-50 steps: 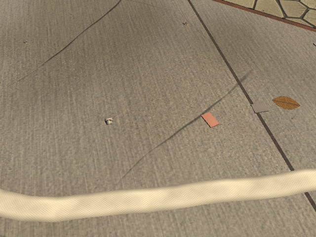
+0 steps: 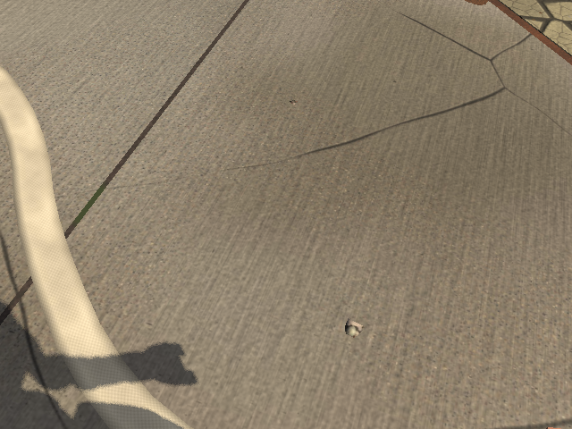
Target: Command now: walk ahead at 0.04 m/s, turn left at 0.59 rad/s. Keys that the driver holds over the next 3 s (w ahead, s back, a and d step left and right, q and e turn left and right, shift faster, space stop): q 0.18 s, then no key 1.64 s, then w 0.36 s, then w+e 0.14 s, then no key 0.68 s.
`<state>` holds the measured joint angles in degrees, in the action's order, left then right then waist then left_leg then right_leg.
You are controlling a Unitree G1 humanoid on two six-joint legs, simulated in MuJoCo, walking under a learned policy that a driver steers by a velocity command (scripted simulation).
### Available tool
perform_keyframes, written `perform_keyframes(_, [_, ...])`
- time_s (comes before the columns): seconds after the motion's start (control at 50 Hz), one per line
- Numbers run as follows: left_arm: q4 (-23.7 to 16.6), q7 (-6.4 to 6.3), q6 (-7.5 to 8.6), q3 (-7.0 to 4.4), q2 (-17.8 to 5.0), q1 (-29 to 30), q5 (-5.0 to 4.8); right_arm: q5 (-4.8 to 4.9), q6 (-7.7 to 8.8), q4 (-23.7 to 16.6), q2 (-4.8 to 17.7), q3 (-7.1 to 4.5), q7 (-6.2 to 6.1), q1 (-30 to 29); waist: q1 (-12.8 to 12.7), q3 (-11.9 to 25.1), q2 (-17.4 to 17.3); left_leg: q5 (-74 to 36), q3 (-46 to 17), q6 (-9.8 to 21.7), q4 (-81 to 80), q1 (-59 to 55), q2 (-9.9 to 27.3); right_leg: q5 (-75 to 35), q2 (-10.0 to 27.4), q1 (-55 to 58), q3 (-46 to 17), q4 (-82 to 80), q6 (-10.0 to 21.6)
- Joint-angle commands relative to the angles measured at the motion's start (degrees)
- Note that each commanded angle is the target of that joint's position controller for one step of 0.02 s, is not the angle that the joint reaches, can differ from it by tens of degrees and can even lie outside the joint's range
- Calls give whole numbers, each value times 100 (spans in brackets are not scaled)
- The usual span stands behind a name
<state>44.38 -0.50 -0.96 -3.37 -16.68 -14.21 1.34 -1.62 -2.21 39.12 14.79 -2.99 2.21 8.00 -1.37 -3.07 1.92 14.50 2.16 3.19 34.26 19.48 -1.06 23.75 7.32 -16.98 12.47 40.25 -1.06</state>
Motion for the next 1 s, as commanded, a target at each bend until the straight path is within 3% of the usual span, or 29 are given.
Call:
perform_keyframes(0.02, [-642, -61, -169, -99, -526, 121, 33, 125, 110, -175, 1572, -477, -131, 1207, 587, 834, -1124, -3472, -2905, 1560, -1462, -1721, 2236, 1376, -473, -1846, -1060, 2440, -170])
perform_keyframes(0.06, [-560, -49, -137, -96, -425, 140, -89, 97, 50, -190, 1108, -312, -209, 545, 180, 426, -877, -2858, -2017, 1181, -1512, -1203, 1462, 435, -355, -1743, -1376, 2293, -121])
perform_keyframes(0.1, [-466, -37, -127, -148, -580, -21, 41, 138, 35, -313, 871, -238, -247, 146, 34, 555, -999, -2880, -1729, 978, -1503, -1139, 1070, -31, -455, -1488, -1302, 2244, -118])
perform_keyframes(0.16, [-494, -13, -182, -133, -479, 2, 4, 134, 82, -265, 996, -279, -197, 369, 73, 757, -705, -2755, -1882, 1021, -1494, -1226, 1055, -114, -567, -1401, -1365, 2050, -150])
perform_keyframes(0.32, [-586, -52, -200, -46, -334, 295, -60, 14, 56, -144, 972, -249, -184, 574, 305, 632, -911, -1492, -2292, 1028, -1564, -916, 1048, 24, -733, -679, -1332, 608, 10])
perform_keyframes(0.38, [-560, -85, -160, -25, -320, 161, -114, 0, 28, -86, 957, -220, -181, 476, 257, 596, -935, -1582, -2469, 923, -1450, -726, 1032, 56, -862, -99, -1256, -105, 148])
perform_keyframes(0.42, [-435, -116, -98, 20, -192, -188, -105, 73, 3, -46, 890, -174, -213, 307, 14, 563, -790, -1462, -2468, 677, -1241, -436, 874, -643, -909, 673, -1163, -1385, 270])
perform_keyframes(0.44, [-420, -147, -34, 35, -229, -243, -49, 105, 19, -24, 749, -118, -239, 341, -11, 552, -559, -1003, -2427, 401, -1107, -113, 703, -1085, -659, 1150, -1456, -2066, 348])
perform_keyframes(0.46, [-502, -180, 39, 22, -542, -194, 73, 111, 54, -44, 407, -18, -251, 510, 120, 626, 322, -89, -1966, 78, -432, 183, 244, -876, 433, 1376, -2610, -2691, 543])
perform_keyframes(0.48, [-600, -132, 50, -32, -916, 287, 48, 138, 54, -72, 444, -30, -267, 521, 308, 262, 941, 916, -1046, -85, -207, 307, -615, -1571, 1202, 592, -3500, -2881, 1059])
perform_keyframes(0.5, [-580, -97, 75, 4, -682, 394, 27, 37, 23, 37, 688, -92, -262, 474, 230, 208, 827, 1324, -922, -162, 520, -229, -368, -1765, 1276, 87, -3383, -2816, 1383])
perform_keyframes(0.52, [-570, -72, 110, 92, -430, 542, -12, 72, 9, 115, 686, -110, -227, 496, 308, 150, 664, 1144, -919, -179, 698, -344, -336, -1894, 994, 43, -3064, -2771, 1349])
perform_keyframes(0.54, [-544, -74, 117, 118, -376, 641, -16, 94, 4, 193, 631, -105, -208, 524, 346, 105, 637, 985, -867, -220, 744, -382, -326, -2081, 696, 96, -2689, -2660, 1204])
perform_keyframes(0.58, [-445, -100, 136, 120, -414, 583, -45, 68, 6, 287, 496, -52, -175, 573, 316, 233, 787, 840, -692, -289, 394, -340, -253, -3010, 362, 653, -2263, -2297, 1034])
perform_keyframes(0.64, [-265, -78, 110, 93, -487, 287, -76, 121, 23, 440, 324, 42, -235, 525, 191, 493, 612, 369, -424, -348, -757, -675, -219, -3928, 269, 1202, -2132, -1815, 975])
perform_keyframes(0.68, [-198, -75, 99, 76, -476, 226, -80, 89, 64, 526, 437, 58, -289, 460, 164, 571, 473, -838, -746, -308, -1531, -1352, 39, -3398, 151, 951, -2148, -1744, 665])
perform_keyframes(0.7, [-215, -53, 114, 85, -428, 177, -65, 36, 103, 545, 637, 37, -319, 457, 84, 656, 248, -1428, -1077, -277, -1409, -1660, 385, -2818, 50, 705, -2122, -1744, 518])
perform_keyframes(0.72, [-183, -21, 122, 89, -349, -13, -106, 86, 111, 660, 833, -18, -328, 347, -148, 461, -277, -1662, -1140, -149, -1103, -1408, 472, -2174, -266, 628, -1894, -1997, 427])
perform_keyframes(0.76, [-36, -49, 80, 88, -364, 294, -78, 117, 146, 795, 520, 56, -307, 373, 109, 228, -324, -1089, -1160, -122, -1300, -946, 425, -1682, -336, 857, -1782, -1972, 363])
perform_keyframes(0.82, [102, -35, 65, 80, -361, 313, -62, 97, 178, 1030, 557, 78, -369, 411, 88, 221, -456, -1018, -1193, -118, -1459, -926, 411, -1856, -274, 930, -1803, -1955, 407])
perform_keyframes(1.0, [775, -48, 76, 110, -309, 195, -69, 104, 216, 1633, 556, 129, -399, 442, 91, 72, -245, -623, -1239, -48, -1704, -914, 464, -1495, -284, 872, -1819, -2183, 342])
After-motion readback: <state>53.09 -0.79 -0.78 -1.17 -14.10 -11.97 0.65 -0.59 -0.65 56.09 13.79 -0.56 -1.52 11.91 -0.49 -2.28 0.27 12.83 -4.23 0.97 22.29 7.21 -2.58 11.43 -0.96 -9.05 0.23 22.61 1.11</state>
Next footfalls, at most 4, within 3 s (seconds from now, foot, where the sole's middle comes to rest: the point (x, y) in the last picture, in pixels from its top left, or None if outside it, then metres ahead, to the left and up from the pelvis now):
0.46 right None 0.06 -0.11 -0.76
0.70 left None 0.00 0.10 -0.76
2.50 right None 0.38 0.02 -0.76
2.90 left None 0.35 0.20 -0.76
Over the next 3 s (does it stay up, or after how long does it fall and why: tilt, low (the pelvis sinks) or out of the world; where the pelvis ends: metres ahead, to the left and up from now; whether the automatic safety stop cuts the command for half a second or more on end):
stays up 0.32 0.07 0.02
